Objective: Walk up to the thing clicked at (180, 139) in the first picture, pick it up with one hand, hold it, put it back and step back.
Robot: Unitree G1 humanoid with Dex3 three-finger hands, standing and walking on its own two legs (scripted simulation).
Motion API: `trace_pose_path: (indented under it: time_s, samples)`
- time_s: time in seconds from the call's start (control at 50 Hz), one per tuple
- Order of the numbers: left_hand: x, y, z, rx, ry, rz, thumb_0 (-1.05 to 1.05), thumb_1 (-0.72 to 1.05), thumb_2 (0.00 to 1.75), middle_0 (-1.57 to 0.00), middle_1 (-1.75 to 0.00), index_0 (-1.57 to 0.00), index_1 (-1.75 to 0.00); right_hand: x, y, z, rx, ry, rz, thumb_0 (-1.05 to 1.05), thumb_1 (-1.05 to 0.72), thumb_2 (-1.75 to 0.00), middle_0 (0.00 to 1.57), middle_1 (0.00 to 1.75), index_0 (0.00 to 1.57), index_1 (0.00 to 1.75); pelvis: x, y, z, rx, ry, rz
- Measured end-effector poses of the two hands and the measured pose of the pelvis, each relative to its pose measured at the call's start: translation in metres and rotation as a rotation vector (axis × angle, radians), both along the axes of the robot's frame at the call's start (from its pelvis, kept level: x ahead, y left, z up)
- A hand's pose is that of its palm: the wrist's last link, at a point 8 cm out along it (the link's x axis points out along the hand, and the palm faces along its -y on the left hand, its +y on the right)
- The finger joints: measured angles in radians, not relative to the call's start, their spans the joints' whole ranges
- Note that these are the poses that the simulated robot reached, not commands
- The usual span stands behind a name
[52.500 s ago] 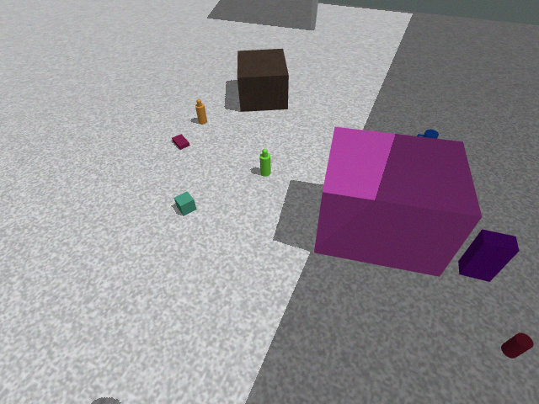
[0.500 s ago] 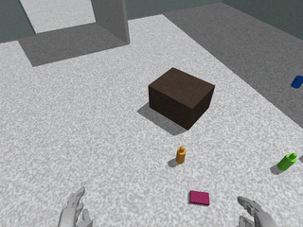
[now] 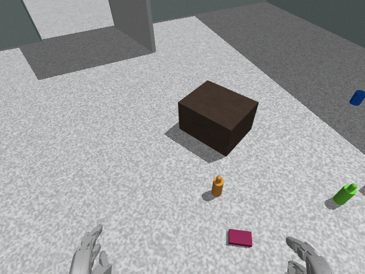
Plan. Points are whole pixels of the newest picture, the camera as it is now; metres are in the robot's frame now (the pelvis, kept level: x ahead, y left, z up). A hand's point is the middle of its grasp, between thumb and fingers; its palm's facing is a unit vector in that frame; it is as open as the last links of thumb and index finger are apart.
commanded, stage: home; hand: right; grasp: from above
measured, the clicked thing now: (240, 237) +0.45 -0.23 -0.70
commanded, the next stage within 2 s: stand in 0.60 s
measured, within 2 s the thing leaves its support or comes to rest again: neither
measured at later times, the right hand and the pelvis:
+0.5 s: hand out of the picture +0.16 -0.18 -0.05, palm faces +0.04 +0.98 -0.19, open 7.4 cm; pelvis +0.00 +0.00 +0.00, yaw +0 degrees
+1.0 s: hand out of the picture +0.10 -0.24 -0.11, palm faces +0.01 +0.94 -0.34, open 7.4 cm; pelvis -0.01 -0.01 +0.03, yaw +0 degrees
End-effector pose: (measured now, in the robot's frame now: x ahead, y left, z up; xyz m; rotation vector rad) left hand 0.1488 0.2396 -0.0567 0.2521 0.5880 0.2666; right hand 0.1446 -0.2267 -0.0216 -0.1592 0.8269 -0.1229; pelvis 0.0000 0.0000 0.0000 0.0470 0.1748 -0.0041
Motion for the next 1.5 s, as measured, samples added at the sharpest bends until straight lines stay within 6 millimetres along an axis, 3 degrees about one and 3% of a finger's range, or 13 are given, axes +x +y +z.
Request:
trace_pose_path:
  time_s: [0.7, 0.78, 0.86, 0.98, 1.18, 1.34, 1.5]
  samples:
    - [-0.002, -0.004, 0.001, -0.002, -0.002, 0.009, 0.02, 0.90, 0.90, -0.20, -0.30, -0.20, -0.30, 0.001, -0.005, 0.000, 0.000, 0.000, 0.010, 0.01, -0.91, -0.89, 0.20, 0.29, 0.20, 0.30, 0.000, -0.005, 0.000, 0.005, 0.000, 0.004]
    - [-0.009, 0.001, -0.016, 0.046, 0.216, -0.128, 0.01, 0.90, 0.90, -0.20, -0.30, -0.20, -0.30, 0.007, -0.017, -0.019, -0.093, -0.032, 0.054, 0.01, -0.91, -0.89, 0.20, 0.29, 0.20, 0.30, -0.008, -0.004, 0.008, -0.023, -0.082, 0.010]
    - [-0.025, 0.016, -0.021, 0.019, 0.364, -0.125, 0.01, 0.90, 0.90, -0.21, -0.30, -0.21, -0.30, -0.007, -0.036, -0.036, -0.133, 0.053, 0.037, 0.01, -0.91, -0.89, 0.20, 0.30, 0.20, 0.30, -0.011, -0.004, 0.017, -0.044, -0.128, 0.011]
    - [-0.052, 0.032, -0.016, 0.006, 0.472, -0.042, 0.01, 0.90, 0.90, -0.20, -0.30, -0.21, -0.30, -0.046, -0.058, -0.051, -0.147, 0.215, -0.019, 0.01, -0.91, -0.90, 0.20, 0.30, 0.20, 0.30, -0.007, -0.008, 0.030, -0.045, -0.162, 0.012]
    - [-0.086, 0.027, -0.012, -0.028, 0.599, 0.025, 0.01, 0.90, 0.90, -0.20, -0.30, -0.20, -0.30, -0.099, -0.063, -0.054, -0.116, 0.405, -0.082, 0.01, -0.91, -0.90, 0.20, 0.30, 0.20, 0.30, -0.001, -0.012, 0.050, -0.040, -0.210, 0.011]
    - [-0.095, 0.020, -0.010, -0.062, 0.627, 0.034, 0.01, 0.90, 0.90, -0.20, -0.30, -0.20, -0.30, -0.114, -0.061, -0.048, -0.108, 0.449, -0.095, 0.01, -0.91, -0.90, 0.20, 0.30, 0.20, 0.30, -0.004, -0.012, 0.060, -0.044, -0.240, 0.008]
    - [-0.097, 0.027, -0.008, -0.072, 0.628, 0.036, 0.01, 0.90, 0.90, -0.20, -0.30, -0.20, -0.30, -0.115, -0.061, -0.041, -0.122, 0.444, -0.099, 0.00, -0.91, -0.90, 0.20, 0.30, 0.20, 0.30, -0.009, -0.007, 0.064, -0.049, -0.249, 0.003]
